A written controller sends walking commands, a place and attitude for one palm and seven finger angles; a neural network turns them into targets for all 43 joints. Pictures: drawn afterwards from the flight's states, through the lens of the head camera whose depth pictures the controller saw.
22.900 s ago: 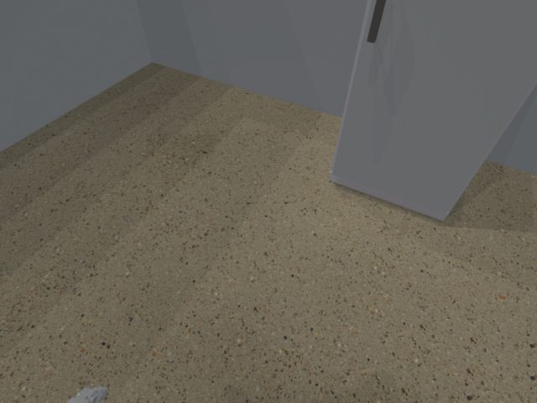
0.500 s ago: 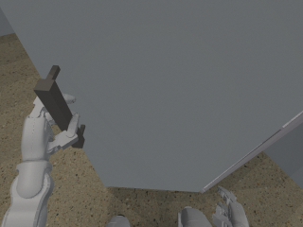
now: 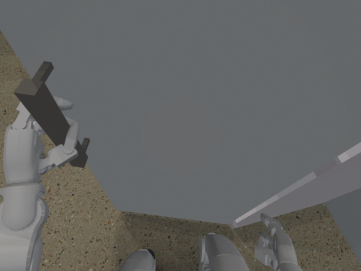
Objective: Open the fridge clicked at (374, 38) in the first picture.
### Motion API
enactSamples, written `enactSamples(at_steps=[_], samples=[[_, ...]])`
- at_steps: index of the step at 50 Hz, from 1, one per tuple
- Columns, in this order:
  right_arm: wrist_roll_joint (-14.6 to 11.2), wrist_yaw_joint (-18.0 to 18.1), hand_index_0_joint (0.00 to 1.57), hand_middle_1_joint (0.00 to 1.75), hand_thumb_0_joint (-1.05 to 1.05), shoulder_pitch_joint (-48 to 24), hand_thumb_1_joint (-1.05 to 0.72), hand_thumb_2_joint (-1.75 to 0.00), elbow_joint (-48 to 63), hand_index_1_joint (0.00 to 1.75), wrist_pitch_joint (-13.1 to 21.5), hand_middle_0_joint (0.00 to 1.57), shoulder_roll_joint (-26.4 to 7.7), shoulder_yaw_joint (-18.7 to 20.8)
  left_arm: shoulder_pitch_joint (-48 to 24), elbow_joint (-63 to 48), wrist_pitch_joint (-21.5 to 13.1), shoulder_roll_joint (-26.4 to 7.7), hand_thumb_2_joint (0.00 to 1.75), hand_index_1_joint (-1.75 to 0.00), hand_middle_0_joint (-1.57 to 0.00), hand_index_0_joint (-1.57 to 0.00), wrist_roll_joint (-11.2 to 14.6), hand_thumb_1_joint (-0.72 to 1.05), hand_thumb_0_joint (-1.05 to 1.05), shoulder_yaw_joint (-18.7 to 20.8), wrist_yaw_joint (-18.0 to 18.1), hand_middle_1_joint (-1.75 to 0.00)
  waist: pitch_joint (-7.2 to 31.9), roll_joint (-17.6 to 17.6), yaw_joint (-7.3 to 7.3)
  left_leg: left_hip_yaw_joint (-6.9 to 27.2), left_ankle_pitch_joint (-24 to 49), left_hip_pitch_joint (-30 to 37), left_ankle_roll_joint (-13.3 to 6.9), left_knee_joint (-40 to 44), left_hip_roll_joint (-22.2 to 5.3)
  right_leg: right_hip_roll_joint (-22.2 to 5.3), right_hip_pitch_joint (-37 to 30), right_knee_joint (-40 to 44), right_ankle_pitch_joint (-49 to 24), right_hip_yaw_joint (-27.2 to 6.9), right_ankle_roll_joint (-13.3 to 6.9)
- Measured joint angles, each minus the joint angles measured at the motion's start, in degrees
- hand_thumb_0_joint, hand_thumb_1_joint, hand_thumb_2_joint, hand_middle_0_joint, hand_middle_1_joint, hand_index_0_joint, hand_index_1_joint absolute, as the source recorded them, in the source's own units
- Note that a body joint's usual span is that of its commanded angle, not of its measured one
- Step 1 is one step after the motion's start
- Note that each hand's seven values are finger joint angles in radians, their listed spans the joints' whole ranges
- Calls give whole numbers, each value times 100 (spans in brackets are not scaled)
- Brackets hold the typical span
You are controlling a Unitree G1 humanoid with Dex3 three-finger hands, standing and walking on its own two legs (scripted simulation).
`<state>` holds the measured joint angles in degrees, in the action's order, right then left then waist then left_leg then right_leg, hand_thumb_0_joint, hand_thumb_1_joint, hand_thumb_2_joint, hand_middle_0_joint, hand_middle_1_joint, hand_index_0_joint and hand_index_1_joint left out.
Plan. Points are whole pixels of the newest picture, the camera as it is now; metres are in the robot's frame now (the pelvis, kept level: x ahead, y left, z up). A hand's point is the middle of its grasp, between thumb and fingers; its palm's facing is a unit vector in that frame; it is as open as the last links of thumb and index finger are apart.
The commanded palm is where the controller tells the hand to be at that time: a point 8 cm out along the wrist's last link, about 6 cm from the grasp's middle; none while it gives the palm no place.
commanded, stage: walk backward, drawing the door open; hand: left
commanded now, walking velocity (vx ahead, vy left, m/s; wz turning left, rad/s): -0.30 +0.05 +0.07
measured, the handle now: (66, 123) +0.34 +0.23 +0.12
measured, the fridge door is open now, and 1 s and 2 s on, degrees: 69 77 75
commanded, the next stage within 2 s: stop walking and hold the door back in 0.18 s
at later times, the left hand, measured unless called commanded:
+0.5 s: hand (59, 191) +0.22 +0.20 +0.13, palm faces +0.51 -0.81 -0.28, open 6.4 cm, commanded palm +0.18 +0.24 +0.12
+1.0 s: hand (61, 181) +0.23 +0.20 +0.13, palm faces +0.40 -0.89 -0.21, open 5.9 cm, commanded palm +0.19 +0.25 +0.12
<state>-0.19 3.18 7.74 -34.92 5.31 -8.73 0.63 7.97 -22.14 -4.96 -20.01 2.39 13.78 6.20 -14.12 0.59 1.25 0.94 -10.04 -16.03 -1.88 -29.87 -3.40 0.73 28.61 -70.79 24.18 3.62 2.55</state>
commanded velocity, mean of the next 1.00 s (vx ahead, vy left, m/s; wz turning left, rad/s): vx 0.05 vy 0.03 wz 0.06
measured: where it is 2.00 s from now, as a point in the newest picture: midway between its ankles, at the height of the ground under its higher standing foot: outside the picture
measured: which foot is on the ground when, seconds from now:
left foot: down 0.00-0.22, up 0.24-0.54, down 0.56-1.00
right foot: up 0.00-0.20, down 0.22-0.56, up 0.58-0.78, down 0.80-1.00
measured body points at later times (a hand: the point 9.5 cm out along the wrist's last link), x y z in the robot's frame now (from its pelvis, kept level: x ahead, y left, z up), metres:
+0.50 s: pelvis -0.06 -0.10 -0.01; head -0.02 -0.08 +0.44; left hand +0.18 +0.24 +0.14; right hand +0.13 -0.35 -0.09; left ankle -0.09 +0.01 -0.71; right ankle -0.01 -0.23 -0.74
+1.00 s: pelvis -0.13 -0.08 -0.01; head -0.12 -0.07 +0.44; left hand +0.20 +0.25 +0.15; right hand +0.02 -0.30 -0.12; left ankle -0.11 +0.03 -0.73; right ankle -0.10 -0.20 -0.74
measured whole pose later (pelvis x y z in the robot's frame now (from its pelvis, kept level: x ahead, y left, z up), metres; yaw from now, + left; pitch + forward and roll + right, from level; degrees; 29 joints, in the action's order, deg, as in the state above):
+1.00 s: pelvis -0.13 -0.08 -0.01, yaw +10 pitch -2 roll -1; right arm -1.4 5.6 14.9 -42.8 4.2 -12.2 -2.1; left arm -31.8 37.3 -10.0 -20.2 0.7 10.2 3.5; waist -3.2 -0.4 -0.3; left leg -3.1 -19.7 -18.2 -1.3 -36.9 -1.4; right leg -0.9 12.2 -29.6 15.1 4.2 -0.8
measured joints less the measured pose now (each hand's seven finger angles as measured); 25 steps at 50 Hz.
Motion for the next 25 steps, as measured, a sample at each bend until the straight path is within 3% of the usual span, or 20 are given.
enactSamples(at_steps=[7, 10, 11, 13, 14, 16, 18, 21, 25], samples=[[-73, 64, 20, 30, 1, 215, -90, -90, 229, 30, 148, 20, 22, -231, -134, 561, 216, -51, 77, -137, -46, -31, 175, 61, -3, 85, 57, -140, 283, -443, -156, 490, 406, -122, 348, 404, -341, -49, -781, 2193, 276, -73, 53], [-52, 41, 20, 30, 1, 254, -90, -90, 295, 30, 233, 20, -2, -289, -278, 850, 223, -199, 77, -136, -46, -31, 257, 58, -5, 352, 4, -140, 399, -410, -244, 611, 313, -423, 521, 42, -301, -47, -1553, 3682, -333, -70, 27], [-56, 23, 20, 30, 1, 262, -90, -90, 317, 30, 252, 20, 7, -320, -307, 910, 222, -331, 77, -135, -46, -31, 272, 57, -6, 499, -8, -140, 465, -259, -283, 571, 189, -591, 546, -226, -199, -145, -1826, 4237, -690, -109, -20], [-77, 18, 20, 30, 1, 46, -90, -90, 187, 30, 228, 20, -178, -297, -360, 1085, 88, -239, 77, -134, -46, -32, 237, 54, -8, 752, 23, -140, 295, -464, -212, 721, -897, -968, 501, -1346, -158, -30, -1800, 4098, -919, -11, -43], [-95, 8, 20, 30, 1, -30, -90, -90, 88, 30, 198, 20, -242, -249, -318, 1117, 53, -198, 77, -134, -46, -32, 220, 54, -8, 824, 46, -140, 258, -455, -175, 726, -1379, -1175, 490, -2144, 26, -60, -1721, 3919, -852, -5, -83], [-117, 22, 20, 30, 1, -86, -90, -90, -61, 30, 152, 20, -314, -151, -191, 1149, -43, -138, 78, -135, -46, -33, 228, 54, -8, 932, 88, -140, 260, -254, -168, 499, -1640, -1441, 510, -3523, 378, -207, -1624, 3766, -768, -94, -139], [-107, 81, 20, 30, 2, -40, -90, -90, -157, 30, 118, 20, -402, -70, -207, 1391, -285, -100, 78, -135, -46, -34, 180, 53, -8, 935, 102, -140, 336, -82, -133, 191, -1610, -1464, 519, -4111, 549, -357, -1602, 3807, -800, -105, -154], [-56, 180, 20, 30, 2, 67, -90, -90, -255, 30, 74, 20, -548, 33, -409, 1808, -550, -143, 78, -137, -46, -37, 48, 53, -8, 817, 96, -140, 494, 94, -48, -159, -1559, -1077, 428, -3527, 576, -556, -1551, 3916, -908, -13, -130], [-15, 247, 20, 30, 2, 198, -90, -90, -300, 30, 70, 20, -722, 160, -930, 2131, -573, -113, 79, -138, -46, -40, -93, 53, -7, 528, 121, -140, 703, 226, -7, -357, -1474, -265, 275, -1648, 432, -714, -1319, 3935, -1032, 133, -84]])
